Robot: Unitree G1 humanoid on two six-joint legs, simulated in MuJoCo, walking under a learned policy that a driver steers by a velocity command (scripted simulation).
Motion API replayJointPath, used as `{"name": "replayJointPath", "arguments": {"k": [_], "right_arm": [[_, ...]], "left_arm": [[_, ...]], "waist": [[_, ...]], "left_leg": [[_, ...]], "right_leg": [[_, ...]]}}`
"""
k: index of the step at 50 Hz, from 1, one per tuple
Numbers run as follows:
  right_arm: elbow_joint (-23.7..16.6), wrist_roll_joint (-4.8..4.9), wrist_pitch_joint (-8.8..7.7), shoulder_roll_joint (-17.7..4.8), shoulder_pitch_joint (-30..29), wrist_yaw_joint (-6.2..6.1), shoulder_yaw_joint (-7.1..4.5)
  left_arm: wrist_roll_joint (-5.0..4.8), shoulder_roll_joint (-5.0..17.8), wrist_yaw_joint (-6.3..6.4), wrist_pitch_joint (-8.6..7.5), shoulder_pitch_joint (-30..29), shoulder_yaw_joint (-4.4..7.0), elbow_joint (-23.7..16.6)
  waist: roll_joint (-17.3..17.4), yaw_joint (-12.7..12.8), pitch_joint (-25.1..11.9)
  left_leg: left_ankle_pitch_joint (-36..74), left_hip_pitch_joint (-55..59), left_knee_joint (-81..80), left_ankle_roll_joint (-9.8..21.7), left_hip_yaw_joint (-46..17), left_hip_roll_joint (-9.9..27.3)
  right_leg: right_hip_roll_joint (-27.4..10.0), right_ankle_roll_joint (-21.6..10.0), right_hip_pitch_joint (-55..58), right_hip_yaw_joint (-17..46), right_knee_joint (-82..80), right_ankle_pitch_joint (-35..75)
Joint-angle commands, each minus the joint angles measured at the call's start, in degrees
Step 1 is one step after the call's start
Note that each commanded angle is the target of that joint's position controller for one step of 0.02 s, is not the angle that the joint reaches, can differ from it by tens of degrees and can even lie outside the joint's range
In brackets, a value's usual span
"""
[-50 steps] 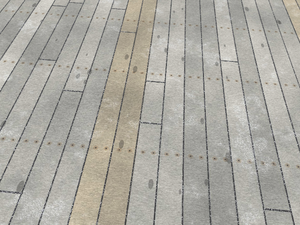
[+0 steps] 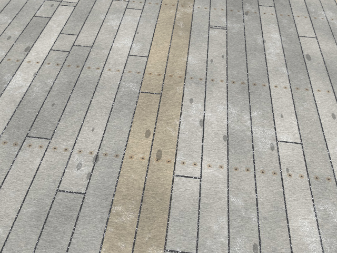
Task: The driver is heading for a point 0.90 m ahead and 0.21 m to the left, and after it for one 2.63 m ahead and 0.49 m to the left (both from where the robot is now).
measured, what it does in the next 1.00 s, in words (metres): walks ahead, turning left: right foot, then left foot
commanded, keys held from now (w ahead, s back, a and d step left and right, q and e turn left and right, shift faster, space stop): w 0.14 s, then w+q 0.86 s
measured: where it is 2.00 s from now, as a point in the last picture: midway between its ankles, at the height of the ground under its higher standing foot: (107, 140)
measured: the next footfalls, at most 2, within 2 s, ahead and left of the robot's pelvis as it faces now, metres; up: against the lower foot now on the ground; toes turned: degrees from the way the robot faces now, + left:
right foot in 0.32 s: +0.35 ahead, -0.16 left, +0.00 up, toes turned +2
left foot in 0.84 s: +0.57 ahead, +0.14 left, +0.00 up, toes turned +24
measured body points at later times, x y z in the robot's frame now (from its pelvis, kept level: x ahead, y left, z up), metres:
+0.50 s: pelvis +0.27 -0.06 +0.00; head +0.30 -0.07 +0.45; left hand +0.34 +0.22 -0.11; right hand +0.38 -0.34 -0.13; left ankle +0.23 +0.09 -0.66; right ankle +0.31 -0.16 -0.74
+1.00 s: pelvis +0.52 +0.06 -0.01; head +0.55 +0.08 +0.44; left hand +0.53 +0.36 -0.12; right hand +0.73 -0.16 -0.11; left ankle +0.54 +0.13 -0.74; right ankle +0.54 -0.13 -0.65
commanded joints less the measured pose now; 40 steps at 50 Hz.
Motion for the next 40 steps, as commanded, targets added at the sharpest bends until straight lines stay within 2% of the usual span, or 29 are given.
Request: {"name": "replayJointPath", "arguments": {"k": [1,3,4,5,6,8,10,13,14,15,16,17,18,19,20,21,22,24,26,29,31,32,34,35,37,39,40], "right_arm": [[-2.7,0.14,-1.40,-9.1,-2.0,-0.57,-2.00],[-1.9,0.28,-1.21,-9.1,-0.4,-1.06,-2.09],[-1.6,0.43,-1.09,-9.2,0.3,-1.21,-2.08],[-1.0,0.85,-1.01,-8.7,1.6,-1.38,-1.93],[-0.5,0.88,-0.87,-10.2,2.2,-1.48,-2.23],[1.0,1.27,-0.50,-10.2,5.0,-1.62,-2.31],[2.0,1.65,0.23,-10.2,6.8,-1.78,-2.37],[2.3,1.87,1.10,-11.4,6.1,-2.29,-2.99],[2.2,1.91,1.36,-11.6,5.2,-2.36,-3.10],[2.0,1.71,1.51,-10.4,4.8,-2.35,-2.65],[0.8,0.79,1.44,-7.2,4.6,-2.26,-1.42],[-0.5,0.80,0.43,-0.7,11.5,-2.12,0.41],[0.4,1.95,-0.40,-4.5,10.9,-2.02,-0.37],[-0.7,3.17,-0.60,-9.1,6.1,-1.98,-1.75],[-1.3,3.08,-0.44,-8.9,3.1,-2.17,-1.93],[-1.4,2.37,0.07,-8.4,1.1,-2.46,-2.23],[-1.6,2.28,0.75,-7.1,2.4,-2.42,-2.44],[-1.9,2.28,2.10,-4.7,2.9,-2.12,-2.24],[-3.2,2.09,3.06,-3.8,1.3,-2.18,-2.24],[-4.6,1.70,3.02,-3.5,-2.2,-1.53,-2.20],[-5.8,1.59,2.69,-3.0,-5.8,-0.66,-1.88],[-6.7,1.54,2.63,-2.3,-8.1,-0.24,-1.53],[-8.3,1.47,2.65,-2.5,-11.9,0.41,-1.43],[-9.3,1.56,2.73,-2.1,-13.2,0.72,-1.25],[-10.7,1.56,2.87,-3.2,-14.8,1.29,-1.51],[-11.5,1.48,3.13,-4.6,-13.2,1.62,-2.29],[-11.0,1.54,3.35,-6.1,-9.6,1.58,-3.13]], "left_arm": [[0.57,2.4,0.34,0.05,0.7,0.65,-3.3],[0.68,2.6,0.15,-0.31,-3.4,0.62,-4.0],[0.57,1.9,-0.08,-0.41,-4.9,0.39,-4.2],[0.72,1.9,-0.33,-0.59,-6.9,0.35,-4.7],[0.36,0.8,-0.55,-0.73,-8.7,-0.04,-5.3],[0.12,1.4,-1.01,-1.01,-12.8,-0.10,-6.5],[-0.04,1.7,-1.62,-1.38,-15.4,-0.08,-7.7],[-0.04,3.9,-2.13,-2.26,-13.8,0.58,-7.7],[0.00,4.9,-2.02,-2.50,-10.6,1.07,-6.8],[0.21,7.0,-1.60,-2.65,-3.5,2.29,-4.7],[1.14,10.6,-1.02,-2.72,6.3,3.51,-2.8],[1.56,16.2,-0.72,-1.96,11.5,4.94,-1.6],[1.11,11.2,-0.86,-1.75,12.2,3.68,-1.5],[0.83,7.6,-0.71,-1.84,8.0,2.53,-2.1],[0.85,5.8,-0.62,-1.91,4.0,1.92,-2.5],[0.91,3.4,-0.81,-2.01,0.6,1.25,-2.5],[1.35,3.1,-0.77,-2.32,-1.3,1.11,-2.3],[1.44,2.9,-0.77,-2.84,-2.9,1.36,-1.6],[1.68,4.4,-0.44,-3.21,-3.0,1.89,-0.9],[1.70,5.5,0.19,-2.95,-2.0,2.35,0.3],[1.44,6.1,0.55,-2.61,-1.3,2.47,0.6],[1.28,7.0,0.70,-2.41,-0.5,2.70,1.0],[0.78,7.2,0.88,-1.81,1.6,2.88,1.8],[0.50,8.2,0.86,-1.44,2.4,3.17,2.2],[-0.15,8.8,0.86,-0.57,3.0,3.51,2.8],[-0.71,10.5,1.04,0.27,2.2,4.01,2.6],[-1.00,11.3,1.16,0.72,1.6,4.23,2.4]], "waist": [[7.8,2.1,-0.5],[5.6,0.7,-0.1],[5.5,0.2,0.1],[4.8,-0.7,0.6],[6.3,-1.1,0.8],[5.3,-2.8,1.9],[5.1,-3.0,2.8],[6.5,-0.7,1.9],[6.9,1.4,0.3],[6.1,4.8,-4.1],[2.6,8.8,-12.6],[-12.1,6.8,-20.8],[-12.7,8.1,-22.4],[-8.0,7.9,-13.5],[-5.3,6.5,-8.9],[-3.0,5.3,-4.5],[-5.8,3.1,-3.1],[-4.6,1.7,-1.5],[-2.6,1.1,0.1],[-1.3,1.8,1.0],[-0.5,3.0,1.9],[-0.5,3.8,2.4],[0.7,5.3,3.8],[-0.2,5.5,4.0],[-0.1,5.2,4.6],[-1.8,3.0,2.1],[-2.7,0.7,-0.4]], "left_leg": [[5.9,2.3,-14.2,10.8,-13.2,15.5],[7.8,3.6,-14.6,9.6,-10.6,14.3],[8.4,4.0,-14.6,9.1,-9.2,13.8],[10.0,4.9,-14.5,8.3,-7.4,12.7],[8.3,5.1,-14.5,8.2,-7.3,13.3],[7.4,6.8,-13.9,8.2,-7.8,14.1],[7.3,9.9,-11.8,8.1,-9.3,15.3],[10.0,12.7,-7.4,6.7,-12.3,17.1],[14.2,12.4,-4.1,6.0,-12.3,16.6],[19.9,10.5,3.7,4.5,-10.5,13.5],[12.9,2.0,18.8,2.4,-7.9,9.8],[-11.9,-20.1,40.1,-2.1,-2.5,0.6],[-25.1,-26.8,49.1,-2.1,-9.3,1.4],[-21.2,-30.8,52.2,-1.4,-9.9,4.4],[-16.2,-29.9,51.3,-1.3,-8.6,7.0],[-12.6,-28.1,48.3,-1.2,-8.4,8.4],[-9.6,-25.0,46.4,-1.4,-8.8,10.0],[-7.3,-22.4,44.7,-2.1,-8.2,10.9],[-4.1,-24.3,42.0,-2.7,-8.5,11.4],[4.6,-25.6,32.7,-3.1,-7.6,10.8],[9.6,-24.2,25.9,-2.7,-5.2,10.1],[10.9,-23.7,23.2,-2.5,-3.9,9.9],[11.1,-24.8,19.5,-1.7,-2.3,9.1],[10.1,-24.9,18.0,-1.3,-1.9,9.2],[6.6,-25.3,16.1,0.1,-0.7,8.3],[0.7,-20.0,15.6,2.1,2.4,5.2],[-2.1,-14.8,15.8,3.4,4.0,3.0]], "right_leg": [[-2.9,1.5,-5.2,1.6,-6.6,7.7],[-2.4,1.8,-5.8,1.3,-13.5,14.4],[-1.9,1.8,-5.1,0.8,-17.0,16.8],[-1.0,1.7,-4.8,0.1,-20.1,19.1],[-0.6,1.7,-3.6,-0.3,-23.3,21.1],[0.3,1.7,-2.9,-0.5,-26.5,22.2],[1.1,1.3,-3.2,0.1,-29.8,20.1],[2.2,0.0,1.6,0.7,-33.3,15.2],[3.2,-0.8,6.8,-0.3,-34.6,13.8],[4.1,-2.2,17.4,-1.4,-35.7,13.3],[-2.9,-5.3,33.8,4.8,-33.0,14.1],[-17.2,-13.3,54.8,27.8,-36.3,6.1],[-18.5,-14.8,54.0,38.1,-42.4,-3.0],[-16.7,-11.9,47.1,29.7,-43.6,-5.4],[-14.5,-10.1,39.8,22.6,-45.1,-2.5],[-11.7,-8.5,33.1,16.6,-47.5,1.5],[-11.0,-8.4,28.7,12.7,-49.3,4.8],[-10.3,-9.0,24.4,7.3,-52.3,9.8],[-10.9,-10.0,23.1,3.4,-53.9,13.7],[-9.2,-9.0,25.0,-3.7,-54.5,17.8],[-8.1,-8.1,25.7,-7.9,-54.5,19.7],[-8.8,-8.1,26.2,-8.7,-54.8,19.2],[-9.1,-7.6,29.9,-10.8,-54.1,21.0],[-10.4,-7.6,31.7,-11.0,-53.5,21.1],[-11.6,-6.8,35.9,-12.1,-50.9,26.5],[-11.7,-5.5,38.2,-13.9,-44.3,43.7],[-11.4,-5.0,38.5,-14.6,-38.3,52.6]]}}
Velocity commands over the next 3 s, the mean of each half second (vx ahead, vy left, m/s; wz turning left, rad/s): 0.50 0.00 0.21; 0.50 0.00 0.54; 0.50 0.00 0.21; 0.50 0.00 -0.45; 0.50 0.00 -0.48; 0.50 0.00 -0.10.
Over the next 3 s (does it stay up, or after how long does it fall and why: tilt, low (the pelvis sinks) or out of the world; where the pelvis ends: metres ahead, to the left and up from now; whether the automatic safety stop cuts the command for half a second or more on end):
stays up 1.61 0.32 -0.01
